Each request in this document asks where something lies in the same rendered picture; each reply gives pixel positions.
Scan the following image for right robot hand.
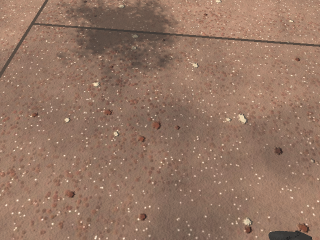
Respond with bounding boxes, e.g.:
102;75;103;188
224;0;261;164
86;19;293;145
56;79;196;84
268;230;312;240

